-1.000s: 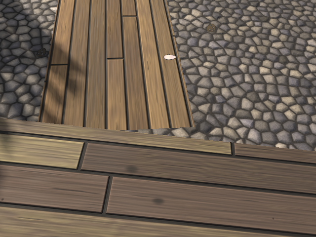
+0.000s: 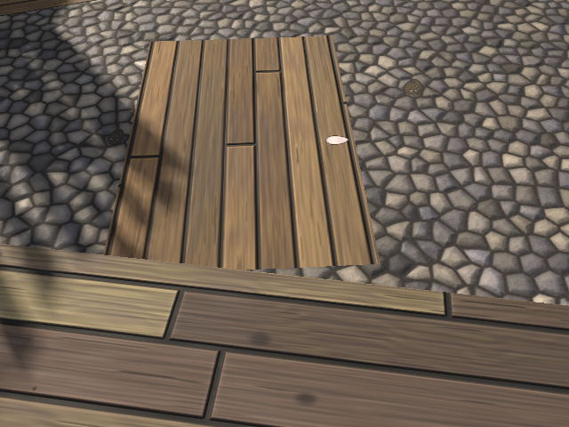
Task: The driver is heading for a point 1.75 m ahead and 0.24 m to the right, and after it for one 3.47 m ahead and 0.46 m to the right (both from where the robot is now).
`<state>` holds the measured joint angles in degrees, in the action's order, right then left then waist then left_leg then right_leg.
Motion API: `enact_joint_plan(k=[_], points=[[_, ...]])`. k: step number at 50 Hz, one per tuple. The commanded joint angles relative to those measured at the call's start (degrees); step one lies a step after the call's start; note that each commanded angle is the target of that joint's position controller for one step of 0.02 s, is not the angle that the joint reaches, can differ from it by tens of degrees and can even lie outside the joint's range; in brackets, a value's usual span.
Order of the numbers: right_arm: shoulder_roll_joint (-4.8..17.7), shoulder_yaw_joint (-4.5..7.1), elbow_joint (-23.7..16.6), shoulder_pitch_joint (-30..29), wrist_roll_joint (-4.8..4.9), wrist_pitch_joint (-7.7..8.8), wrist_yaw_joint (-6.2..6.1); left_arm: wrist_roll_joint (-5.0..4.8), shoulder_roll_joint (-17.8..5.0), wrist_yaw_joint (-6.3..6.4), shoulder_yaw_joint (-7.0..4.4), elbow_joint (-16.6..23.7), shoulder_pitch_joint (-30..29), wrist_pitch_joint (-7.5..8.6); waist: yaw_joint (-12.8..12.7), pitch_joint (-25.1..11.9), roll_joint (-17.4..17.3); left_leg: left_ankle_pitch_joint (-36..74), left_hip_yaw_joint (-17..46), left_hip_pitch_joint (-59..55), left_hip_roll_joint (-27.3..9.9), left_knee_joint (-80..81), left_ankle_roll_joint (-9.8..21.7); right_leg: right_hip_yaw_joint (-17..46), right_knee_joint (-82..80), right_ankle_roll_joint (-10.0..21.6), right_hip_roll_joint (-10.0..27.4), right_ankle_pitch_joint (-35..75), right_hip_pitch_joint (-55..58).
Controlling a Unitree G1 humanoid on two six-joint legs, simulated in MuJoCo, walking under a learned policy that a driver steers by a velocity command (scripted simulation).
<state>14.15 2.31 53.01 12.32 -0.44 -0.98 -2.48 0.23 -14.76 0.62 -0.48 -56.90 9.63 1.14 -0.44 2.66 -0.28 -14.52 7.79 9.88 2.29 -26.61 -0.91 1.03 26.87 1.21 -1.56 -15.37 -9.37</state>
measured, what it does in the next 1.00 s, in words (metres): stands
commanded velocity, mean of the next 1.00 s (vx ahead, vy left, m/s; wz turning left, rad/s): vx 0.05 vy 0.00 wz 0.00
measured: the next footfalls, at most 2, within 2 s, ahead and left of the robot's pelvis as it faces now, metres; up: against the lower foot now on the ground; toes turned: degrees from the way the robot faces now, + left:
left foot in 1.08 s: +0.10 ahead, +0.14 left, +0.00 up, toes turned +1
right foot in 1.54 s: +0.47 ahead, -0.09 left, +0.00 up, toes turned -2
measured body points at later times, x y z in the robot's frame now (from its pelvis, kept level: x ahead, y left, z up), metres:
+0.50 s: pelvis +0.00 -0.01 +0.00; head +0.01 -0.01 +0.45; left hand +0.05 +0.25 -0.14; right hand +0.04 -0.27 -0.15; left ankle +0.00 +0.13 -0.74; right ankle -0.01 -0.11 -0.74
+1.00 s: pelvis +0.03 +0.01 +0.00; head +0.03 +0.02 +0.45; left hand +0.02 +0.28 -0.15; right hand +0.07 -0.26 -0.13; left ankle +0.02 +0.13 -0.71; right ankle -0.01 -0.11 -0.74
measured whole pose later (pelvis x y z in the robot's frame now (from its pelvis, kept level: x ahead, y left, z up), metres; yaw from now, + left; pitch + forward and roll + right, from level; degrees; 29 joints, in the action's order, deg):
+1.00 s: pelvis +0.03 +0.01 +0.00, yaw +0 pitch +0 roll +0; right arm 13.3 1.3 61.5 14.9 1.4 3.9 -1.0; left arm -1.4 -15.1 1.6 -2.0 -59.9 20.5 2.4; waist -1.6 -0.9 1.7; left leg -24.7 -0.9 19.1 -1.0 -43.1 1.8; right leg 1.4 21.4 2.3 -1.1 -15.5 -6.4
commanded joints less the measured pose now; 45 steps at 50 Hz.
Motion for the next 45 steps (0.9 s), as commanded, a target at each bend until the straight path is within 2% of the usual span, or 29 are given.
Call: enact_joint_plan(k=[1,19,38,39,40,41,42,43,44,45], points=[[6.45,1.29,-0.91,0.54,0.05,0.57,-0.26,-0.03,-6.79,0.28,-1.12,1.45,-0.23,0.58,0.04,-1.32,0.36,10.81,1.32,-0.61,-2.28,3.31,0.71,3.78,-5.76,0.93,3.59,5.86,-1.58],[5.60,0.36,5.74,1.51,0.24,0.82,-0.52,-0.12,-6.04,0.61,-0.54,-1.49,3.00,0.38,-0.13,-0.58,0.39,9.54,0.09,0.45,-2.15,4.08,0.20,3.83,-6.49,1.53,3.22,5.94,-1.47],[4.40,-0.45,8.93,3.52,0.35,0.98,-0.75,-0.23,-4.66,0.73,-0.44,-2.35,6.35,0.26,-0.08,0.00,0.37,8.81,-0.62,1.45,-2.22,4.17,-0.02,3.81,-6.59,1.86,2.98,6.72,-1.41],[3.52,-0.68,9.47,4.52,0.33,0.93,-0.78,-0.15,-4.18,0.81,-0.33,-2.85,7.25,0.21,-0.05,-1.32,0.88,4.51,-1.58,0.92,-1.47,3.90,0.01,3.86,-7.58,1.97,2.75,0.39,-0.92],[3.11,-0.78,9.52,4.43,0.49,0.88,-0.87,-0.40,-4.92,1.00,-0.62,-2.98,7.55,0.06,-0.29,-0.50,1.94,-1.54,-3.17,2.29,-0.10,2.11,0.23,4.72,-8.88,2.64,2.77,-9.22,-1.54],[3.27,-0.72,9.06,3.79,0.73,1.05,-0.91,-0.85,-7.05,1.26,-1.33,-2.83,7.87,-0.07,-0.73,0.75,4.32,-8.71,-5.36,5.26,1.62,-1.77,0.59,7.58,-10.65,4.42,4.21,-19.42,-2.23],[3.42,-0.76,8.07,2.37,0.83,1.57,-0.78,-1.18,-8.79,1.45,-1.92,-2.88,9.54,-0.05,-1.57,2.32,7.05,-12.21,-6.65,9.95,1.90,-6.51,0.96,13.78,-13.98,7.17,8.46,-28.36,-2.14],[3.27,-0.92,6.79,0.61,0.96,2.47,-0.46,-1.31,-10.54,1.56,-2.59,-2.86,11.08,0.20,-2.35,3.87,9.49,-11.88,-7.29,13.64,0.57,-12.24,1.30,21.57,-17.91,10.52,14.28,-33.32,-2.26],[3.47,-0.90,5.86,-0.87,1.22,3.47,-0.02,-1.18,-11.33,1.67,-3.10,-2.56,11.34,0.68,-2.57,6.10,9.63,-10.69,-6.70,16.40,-2.09,-17.53,1.67,27.05,-20.49,13.22,18.79,-32.76,-3.67],[3.80,-0.67,5.37,-1.73,1.48,4.29,0.47,-0.78,-10.88,1.63,-3.23,-2.14,11.36,1.28,-2.61,7.20,8.79,-12.53,-5.59,19.92,-3.92,-22.56,2.03,29.30,-21.37,14.60,20.74,-29.43,-2.83]])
